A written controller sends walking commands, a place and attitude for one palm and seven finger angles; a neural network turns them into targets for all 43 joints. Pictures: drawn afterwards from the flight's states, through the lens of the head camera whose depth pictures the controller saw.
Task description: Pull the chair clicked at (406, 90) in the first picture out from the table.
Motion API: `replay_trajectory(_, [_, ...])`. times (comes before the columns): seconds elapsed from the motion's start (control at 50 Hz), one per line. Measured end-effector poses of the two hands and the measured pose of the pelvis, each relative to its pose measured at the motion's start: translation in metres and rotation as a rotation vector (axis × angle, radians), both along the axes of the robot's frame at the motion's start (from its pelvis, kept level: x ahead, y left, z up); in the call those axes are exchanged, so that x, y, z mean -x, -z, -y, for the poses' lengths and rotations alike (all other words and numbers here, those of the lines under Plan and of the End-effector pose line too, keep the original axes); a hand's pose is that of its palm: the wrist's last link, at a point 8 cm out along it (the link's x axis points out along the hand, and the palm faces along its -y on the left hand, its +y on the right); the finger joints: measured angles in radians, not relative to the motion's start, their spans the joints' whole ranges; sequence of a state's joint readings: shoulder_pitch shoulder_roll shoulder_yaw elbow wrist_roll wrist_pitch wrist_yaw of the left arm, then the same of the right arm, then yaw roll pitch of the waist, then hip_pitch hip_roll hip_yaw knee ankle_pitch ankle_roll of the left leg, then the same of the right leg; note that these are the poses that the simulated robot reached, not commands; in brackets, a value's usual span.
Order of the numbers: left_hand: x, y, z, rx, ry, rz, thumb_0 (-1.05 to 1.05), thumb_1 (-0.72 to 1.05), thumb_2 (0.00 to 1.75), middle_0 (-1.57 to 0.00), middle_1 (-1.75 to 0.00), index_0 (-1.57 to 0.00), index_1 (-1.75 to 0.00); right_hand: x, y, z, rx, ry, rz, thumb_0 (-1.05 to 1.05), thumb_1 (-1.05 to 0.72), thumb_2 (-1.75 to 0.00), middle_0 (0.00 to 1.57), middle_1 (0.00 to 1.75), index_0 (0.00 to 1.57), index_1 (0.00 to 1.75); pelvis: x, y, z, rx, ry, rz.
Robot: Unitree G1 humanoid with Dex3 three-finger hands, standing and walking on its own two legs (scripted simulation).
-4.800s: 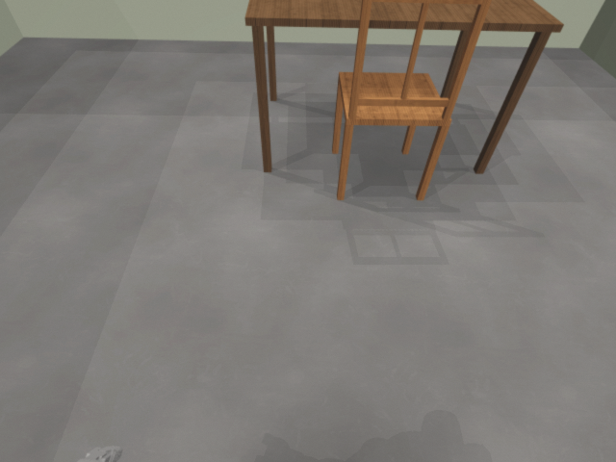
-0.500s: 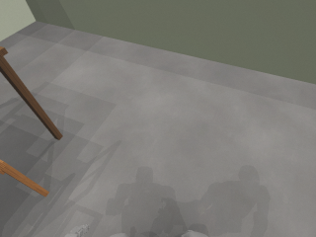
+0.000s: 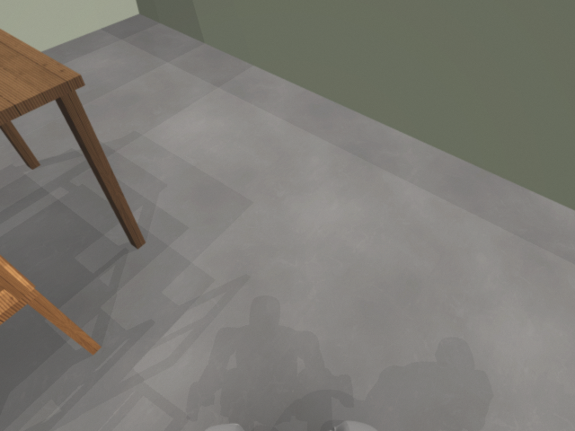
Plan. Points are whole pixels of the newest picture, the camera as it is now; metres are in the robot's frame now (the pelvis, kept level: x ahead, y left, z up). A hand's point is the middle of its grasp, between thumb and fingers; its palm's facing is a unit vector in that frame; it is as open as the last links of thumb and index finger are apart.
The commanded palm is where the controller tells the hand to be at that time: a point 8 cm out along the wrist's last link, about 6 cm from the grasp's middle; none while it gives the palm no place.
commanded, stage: turn to face it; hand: left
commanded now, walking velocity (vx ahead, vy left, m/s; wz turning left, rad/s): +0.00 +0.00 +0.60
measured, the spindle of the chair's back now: out of the picture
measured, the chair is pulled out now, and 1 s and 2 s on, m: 0.00 0.00 0.00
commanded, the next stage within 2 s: take the last steps up to it in 1.44 s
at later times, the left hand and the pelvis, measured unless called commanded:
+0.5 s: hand out of the picture +0.08 +0.14 -0.13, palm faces +0.30 -0.91 -0.28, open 7.4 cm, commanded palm none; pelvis +0.03 -0.07 +0.01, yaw +19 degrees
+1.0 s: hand out of the picture -0.05 +0.18 -0.16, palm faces +0.62 -0.74 -0.28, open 7.4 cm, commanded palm none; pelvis +0.03 -0.05 +0.00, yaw +37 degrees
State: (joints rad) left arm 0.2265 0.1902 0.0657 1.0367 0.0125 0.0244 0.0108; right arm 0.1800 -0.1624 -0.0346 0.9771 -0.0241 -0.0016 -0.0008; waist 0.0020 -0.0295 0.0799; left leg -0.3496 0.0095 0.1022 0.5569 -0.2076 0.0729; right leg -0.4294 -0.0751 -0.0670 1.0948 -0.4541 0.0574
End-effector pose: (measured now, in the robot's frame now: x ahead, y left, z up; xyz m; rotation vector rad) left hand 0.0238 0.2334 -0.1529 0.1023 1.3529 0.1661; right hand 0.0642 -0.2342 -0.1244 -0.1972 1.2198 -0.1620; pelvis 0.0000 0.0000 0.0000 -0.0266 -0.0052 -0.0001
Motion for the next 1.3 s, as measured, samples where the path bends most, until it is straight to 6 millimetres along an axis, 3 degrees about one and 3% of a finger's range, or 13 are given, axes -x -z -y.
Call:
replay_trajectory(0.16, [-0.041, -0.024, -0.009, -0.077, -0.053, 0.106, 0.00, 0.91, 0.90, -0.20, -0.30, -0.20, -0.29, -0.021, 0.001, 0.013, -0.020, -0.045, -0.035, 0.00, -0.92, -0.89, 0.21, 0.30, 0.20, 0.30, -0.015, -0.006, 0.013, -0.006, -0.086, -0.022])
replay_trajectory(0.32, [-0.070, -0.041, 0.016, -0.154, -0.092, 0.240, 0.00, 0.91, 0.90, -0.20, -0.30, -0.20, -0.29, -0.050, 0.022, 0.056, -0.042, -0.106, -0.042, 0.00, -0.91, -0.89, 0.21, 0.30, 0.20, 0.30, -0.026, 0.004, 0.051, -0.033, -0.188, -0.031])
replay_trajectory(0.44, [-0.048, -0.053, 0.042, -0.166, -0.156, 0.232, 0.00, 0.91, 0.90, -0.20, -0.30, -0.20, -0.30, -0.086, 0.017, 0.077, -0.035, -0.192, -0.039, 0.01, -0.91, -0.89, 0.20, 0.30, 0.20, 0.30, -0.031, -0.004, 0.069, -0.050, -0.282, -0.011])
replay_trajectory(0.56, [-0.013, -0.049, 0.058, -0.142, -0.248, 0.177, 0.00, 0.91, 0.90, -0.20, -0.30, -0.20, -0.30, -0.122, 0.009, 0.071, -0.027, -0.303, -0.039, 0.01, -0.91, -0.90, 0.20, 0.30, 0.20, 0.30, -0.035, -0.009, 0.076, -0.074, -0.368, -0.013])
replay_trajectory(0.64, [0.024, -0.040, 0.061, -0.124, -0.327, 0.116, 0.00, 0.91, 0.90, -0.20, -0.30, -0.20, -0.30, -0.150, 0.006, 0.050, -0.020, -0.396, -0.025, 0.01, -0.91, -0.90, 0.20, 0.30, 0.20, 0.30, -0.034, -0.008, 0.072, -0.069, -0.420, -0.019])
replay_trajectory(0.76, [0.093, -0.015, 0.049, -0.100, -0.471, 0.015, 0.00, 0.91, 0.90, -0.20, -0.30, -0.20, -0.30, -0.193, 0.001, -0.007, -0.002, -0.559, 0.068, 0.01, -0.91, -0.90, 0.20, 0.30, 0.20, 0.30, -0.028, 0.006, 0.054, -0.037, -0.505, -0.026])
replay_trajectory(0.84, [0.124, -0.007, 0.037, -0.103, -0.545, -0.041, 0.00, 0.91, 0.90, -0.20, -0.30, -0.20, -0.30, -0.205, -0.007, -0.035, 0.004, -0.631, 0.130, 0.00, -0.91, -0.89, 0.20, 0.30, 0.20, 0.30, -0.024, 0.009, 0.047, -0.033, -0.549, -0.022])
replay_trajectory(0.94, [0.120, -0.021, 0.024, -0.130, -0.594, 0.019, 0.01, 0.91, 0.90, -0.20, -0.30, -0.20, -0.29, -0.201, -0.014, -0.045, 0.013, -0.678, 0.103, 0.00, -0.91, -0.89, 0.20, 0.30, 0.20, 0.30, -0.024, -0.002, 0.045, -0.015, -0.611, -0.016])
replay_trajectory(1.08, [0.087, -0.038, 0.021, -0.181, -0.614, 0.131, 0.00, 0.91, 0.90, -0.20, -0.30, -0.20, -0.29, -0.197, -0.004, -0.037, -0.014, -0.704, 0.042, 0.00, -0.91, -0.89, 0.21, 0.30, 0.20, 0.30, -0.032, -0.005, 0.055, -0.022, -0.687, -0.018])
replay_trajectory(1.2, [0.059, -0.047, 0.041, -0.244, -0.621, 0.211, 0.00, 0.91, 0.90, -0.20, -0.30, -0.20, -0.30, -0.207, 0.023, -0.016, -0.049, -0.712, -0.008, 0.00, -0.91, -0.89, 0.21, 0.30, 0.20, 0.30, -0.049, 0.006, 0.076, -0.043, -0.752, -0.019])
replay_trajectory(1.3, [0.066, -0.058, 0.073, -0.244, -0.674, 0.201, 0.00, 0.91, 0.90, -0.20, -0.30, -0.20, -0.30, -0.215, 0.024, -0.008, -0.047, -0.755, -0.057, 0.01, -0.91, -0.89, 0.20, 0.30, 0.20, 0.30, -0.054, -0.002, 0.087, -0.064, -0.823, -0.011])
